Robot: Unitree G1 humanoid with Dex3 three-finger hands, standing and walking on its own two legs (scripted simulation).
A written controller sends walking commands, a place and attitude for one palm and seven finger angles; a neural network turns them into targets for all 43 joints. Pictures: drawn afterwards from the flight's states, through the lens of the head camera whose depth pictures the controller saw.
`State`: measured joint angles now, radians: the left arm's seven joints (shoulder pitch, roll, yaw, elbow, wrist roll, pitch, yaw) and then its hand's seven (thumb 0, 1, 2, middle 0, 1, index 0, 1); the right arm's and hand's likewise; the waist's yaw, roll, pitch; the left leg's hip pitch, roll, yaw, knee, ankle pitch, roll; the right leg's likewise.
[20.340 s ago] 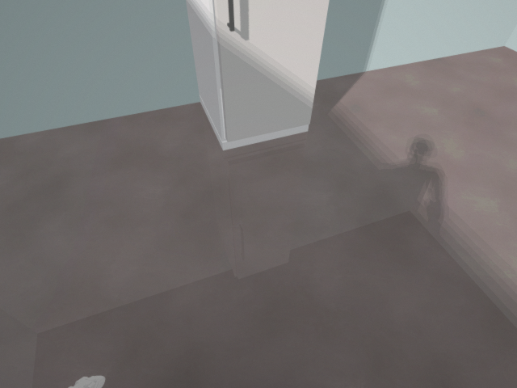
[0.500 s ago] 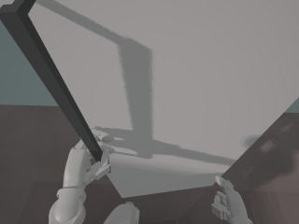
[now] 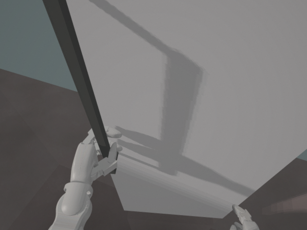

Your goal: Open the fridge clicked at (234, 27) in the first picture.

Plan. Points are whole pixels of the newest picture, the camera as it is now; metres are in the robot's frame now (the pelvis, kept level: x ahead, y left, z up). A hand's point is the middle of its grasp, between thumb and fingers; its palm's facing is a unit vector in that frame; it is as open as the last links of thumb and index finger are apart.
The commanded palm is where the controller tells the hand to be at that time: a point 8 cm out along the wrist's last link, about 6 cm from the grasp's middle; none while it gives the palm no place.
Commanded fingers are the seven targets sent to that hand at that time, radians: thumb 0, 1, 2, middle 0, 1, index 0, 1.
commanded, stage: walk backward, drawing the door open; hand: left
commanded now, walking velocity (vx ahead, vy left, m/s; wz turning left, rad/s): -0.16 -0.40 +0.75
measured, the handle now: (98, 113) +0.31 +0.12 +0.20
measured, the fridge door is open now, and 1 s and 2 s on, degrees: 17 51 76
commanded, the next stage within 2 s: stop walking and hold the door back in 1.44 s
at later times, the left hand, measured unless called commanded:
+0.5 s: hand (123, 223) +0.13 +0.06 +0.09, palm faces +0.49 -0.84 -0.24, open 5.7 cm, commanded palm +0.08 +0.09 +0.09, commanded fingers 0.00 0.90 0.90 -0.45 -1.40 -0.45 -1.40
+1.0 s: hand out of the picture +0.00 -0.01 +0.09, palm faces +0.83 -0.44 -0.34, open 6.0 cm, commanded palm -0.06 -0.02 +0.09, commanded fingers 0.00 0.90 0.90 -0.45 -1.40 -0.45 -1.40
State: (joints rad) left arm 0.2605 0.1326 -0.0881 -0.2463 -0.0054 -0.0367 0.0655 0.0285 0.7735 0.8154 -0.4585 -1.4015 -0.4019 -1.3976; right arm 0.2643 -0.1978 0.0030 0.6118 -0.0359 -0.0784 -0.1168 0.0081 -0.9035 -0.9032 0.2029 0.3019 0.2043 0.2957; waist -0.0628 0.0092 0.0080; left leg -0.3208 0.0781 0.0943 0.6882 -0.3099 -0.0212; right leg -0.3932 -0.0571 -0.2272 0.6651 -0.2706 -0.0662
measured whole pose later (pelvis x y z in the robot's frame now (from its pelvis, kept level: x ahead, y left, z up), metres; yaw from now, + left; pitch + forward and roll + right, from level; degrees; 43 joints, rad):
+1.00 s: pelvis -0.03 -0.36 +0.01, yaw +40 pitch -2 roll +1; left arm 0.30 0.25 0.28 -0.07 -0.06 -0.13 0.13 -0.06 0.67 0.82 -0.39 -1.28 -0.30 -1.40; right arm 0.23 -0.22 -0.02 0.68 0.00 -0.10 -0.09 0.01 -0.91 -0.90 0.20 0.30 0.27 0.33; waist -0.04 0.04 0.09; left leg -0.54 0.00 0.02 1.29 -0.52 -0.06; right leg -0.33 -0.07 -0.12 0.59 -0.23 -0.03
